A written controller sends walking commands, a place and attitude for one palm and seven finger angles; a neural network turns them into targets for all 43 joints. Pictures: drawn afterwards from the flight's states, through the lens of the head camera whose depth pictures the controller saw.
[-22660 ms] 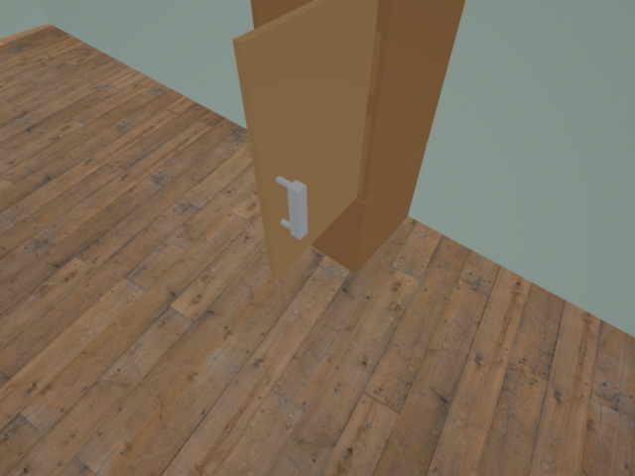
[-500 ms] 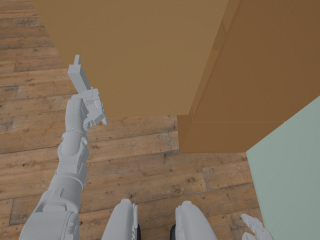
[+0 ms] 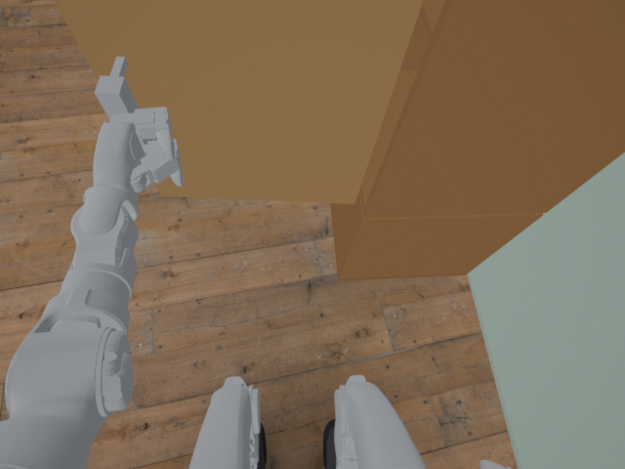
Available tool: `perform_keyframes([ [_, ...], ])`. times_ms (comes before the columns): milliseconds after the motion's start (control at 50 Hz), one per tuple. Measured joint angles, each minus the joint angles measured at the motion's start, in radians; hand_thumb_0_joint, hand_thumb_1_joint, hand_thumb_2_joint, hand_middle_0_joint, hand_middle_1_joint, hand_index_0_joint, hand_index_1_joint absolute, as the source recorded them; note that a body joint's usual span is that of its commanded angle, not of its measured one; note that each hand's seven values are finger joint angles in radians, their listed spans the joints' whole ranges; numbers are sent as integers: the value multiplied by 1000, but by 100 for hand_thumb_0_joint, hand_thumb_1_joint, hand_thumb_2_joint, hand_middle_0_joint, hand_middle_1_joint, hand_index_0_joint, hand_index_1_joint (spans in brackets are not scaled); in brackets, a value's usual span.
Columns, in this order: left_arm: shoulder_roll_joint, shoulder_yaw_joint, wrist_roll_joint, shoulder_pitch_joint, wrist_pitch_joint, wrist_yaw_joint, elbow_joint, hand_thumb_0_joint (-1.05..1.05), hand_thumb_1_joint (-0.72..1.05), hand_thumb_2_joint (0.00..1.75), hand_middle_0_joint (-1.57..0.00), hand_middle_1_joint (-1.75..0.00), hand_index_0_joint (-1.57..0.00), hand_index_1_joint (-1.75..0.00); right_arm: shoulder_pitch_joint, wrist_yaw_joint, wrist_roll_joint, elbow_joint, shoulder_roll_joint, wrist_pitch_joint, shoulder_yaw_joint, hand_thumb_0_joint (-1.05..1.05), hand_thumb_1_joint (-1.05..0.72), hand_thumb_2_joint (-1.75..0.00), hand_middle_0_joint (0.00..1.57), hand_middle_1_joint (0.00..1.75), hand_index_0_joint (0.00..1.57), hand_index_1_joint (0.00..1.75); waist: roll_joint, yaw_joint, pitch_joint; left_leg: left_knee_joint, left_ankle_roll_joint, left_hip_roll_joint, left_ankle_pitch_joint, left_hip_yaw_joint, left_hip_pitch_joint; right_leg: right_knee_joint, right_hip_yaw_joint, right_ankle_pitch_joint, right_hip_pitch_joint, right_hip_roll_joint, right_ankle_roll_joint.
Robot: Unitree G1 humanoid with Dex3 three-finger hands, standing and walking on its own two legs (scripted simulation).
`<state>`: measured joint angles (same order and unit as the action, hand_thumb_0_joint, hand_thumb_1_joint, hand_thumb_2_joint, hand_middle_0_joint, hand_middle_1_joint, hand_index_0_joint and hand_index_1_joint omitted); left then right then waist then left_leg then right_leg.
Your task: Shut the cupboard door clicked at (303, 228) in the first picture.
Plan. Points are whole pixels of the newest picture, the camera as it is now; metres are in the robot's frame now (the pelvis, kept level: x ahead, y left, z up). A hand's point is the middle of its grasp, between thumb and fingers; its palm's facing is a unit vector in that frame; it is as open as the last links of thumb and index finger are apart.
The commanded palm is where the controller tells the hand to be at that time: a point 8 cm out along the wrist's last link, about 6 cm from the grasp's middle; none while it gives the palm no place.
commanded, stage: push the door shut along its arc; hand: left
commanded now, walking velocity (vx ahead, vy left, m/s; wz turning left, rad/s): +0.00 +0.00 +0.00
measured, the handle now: (135, 115) +0.56 +0.21 +0.04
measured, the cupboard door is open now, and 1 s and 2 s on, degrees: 86 72 68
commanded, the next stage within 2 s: pull the fist back off the door in 0.96 s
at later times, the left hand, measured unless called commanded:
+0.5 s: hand (213, 115) +0.56 +0.11 +0.05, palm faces -0.24 -0.97 -0.04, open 3.1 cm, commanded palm +0.55 +0.15 +0.04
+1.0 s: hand (220, 95) +0.59 +0.10 +0.05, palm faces -0.32 -0.95 -0.05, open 2.9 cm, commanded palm +0.61 +0.10 +0.04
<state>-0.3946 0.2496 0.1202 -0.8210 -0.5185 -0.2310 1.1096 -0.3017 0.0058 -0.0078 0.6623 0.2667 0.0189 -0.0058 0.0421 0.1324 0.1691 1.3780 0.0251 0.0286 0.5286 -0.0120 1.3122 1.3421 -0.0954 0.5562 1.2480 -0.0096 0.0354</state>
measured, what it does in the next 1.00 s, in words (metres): stands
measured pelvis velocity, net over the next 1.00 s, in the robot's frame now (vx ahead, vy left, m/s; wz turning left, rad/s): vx -0.01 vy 0.01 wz -0.06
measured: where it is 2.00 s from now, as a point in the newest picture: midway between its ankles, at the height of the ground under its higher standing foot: outside the picture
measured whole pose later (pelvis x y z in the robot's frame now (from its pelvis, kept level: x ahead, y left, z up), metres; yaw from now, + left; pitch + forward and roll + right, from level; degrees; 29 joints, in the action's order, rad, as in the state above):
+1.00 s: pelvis -0.01 +0.01 -0.04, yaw -3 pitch +34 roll -7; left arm -0.64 0.23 -0.02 -1.35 -0.28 -0.35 1.31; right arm -0.36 0.01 -0.04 0.65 0.27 -0.02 -0.06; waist 0.05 0.30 0.14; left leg 1.53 0.04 0.05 0.55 -0.05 1.58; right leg 1.44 -0.13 0.55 1.49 -0.03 0.03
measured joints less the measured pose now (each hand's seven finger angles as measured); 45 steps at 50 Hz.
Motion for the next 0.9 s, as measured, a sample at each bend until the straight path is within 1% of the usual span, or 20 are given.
perform_keyframes([
  [140, -48, -10, -11, -95, 32, -20, 57, 1, 90, 90, -130, -150, -130, -150, -10, 2, -3, 4, 10, -8, -6, 1, -91, -90, 20, 30, 21, 30, 2, 28, -6, 25, 6, 0, -3, -9, 48, 13, -9, -6, 39, 0, -4],
  [240, -62, -20, -28, -156, 57, -38, 86, 1, 90, 90, -129, -150, -130, -150, -13, 7, -8, 4, 12, -14, -14, 0, -91, -90, 20, 30, 21, 30, 6, 52, -8, 41, 12, 1, -2, -10, 80, 20, -10, -10, 67, -1, -10],
  [320, -69, -5, -45, -194, 73, -42, 105, 1, 90, 90, -129, -150, -130, -150, -20, 10, -12, -3, 10, -16, -22, 0, -91, -90, 20, 30, 21, 30, 11, 72, -6, 53, 18, 4, 2, -7, 102, 26, -6, -11, 87, -4, -16],
  [400, -81, 11, -71, -235, 85, -39, 116, 1, 90, 90, -130, -150, -130, -150, -27, 17, -18, -11, 4, -16, -30, 0, -91, -90, 20, 30, 21, 30, 17, 96, -8, 64, 23, 9, 8, -2, 120, 33, -1, -11, 106, -8, -21],
  [520, -112, 49, -102, -291, 106, -43, 140, 1, 90, 90, -130, -150, -130, -150, -49, 28, -23, -22, -5, -5, -43, 0, -91, -90, 20, 30, 21, 30, 31, 123, -11, 75, 28, 19, 20, 8, 138, 40, 10, -8, 129, -17, -26],
  [620, -142, 68, -110, -307, 126, -74, 148, -2, 86, 91, -130, -150, -130, -150, -76, 32, -22, -28, -12, 9, -51, 0, -91, -90, 20, 30, 21, 30, 34, 124, -15, 81, 29, 24, 27, 14, 145, 46, 16, -4, 140, -22, -27],
  [740, -169, 41, -110, -359, 155, -99, 164, -5, 84, 92, -130, -150, -130, -150, -84, 29, -22, -15, -18, 6, -56, 0, -91, -90, 20, 30, 21, 30, 26, 126, -23, 91, 24, 23, 26, 2, 168, 54, 4, -3, 158, -22, -21],
  [820, -190, 14, -116, -416, 175, -108, 188, -6, 84, 94, -130, -150, -130, -150, -76, 22, -24, -8, -12, -6, -57, 0, -91, -90, 20, 30, 21, 30, 20, 136, -26, 106, 20, 21, 23, -13, 198, 65, -10, -3, 181, -21, -16],
  [900, -215, -6, -128, -474, 203, -112, 201, -5, 85, 96, -130, -150, -130, -150, -65, 14, -28, -7, -4, -22, -55, 0, -91, -90, 20, 30, 21, 30, 14, 153, -26, 126, 17, 22, 22, -24, 233, 81, -21, -3, 211, -21, -11],
])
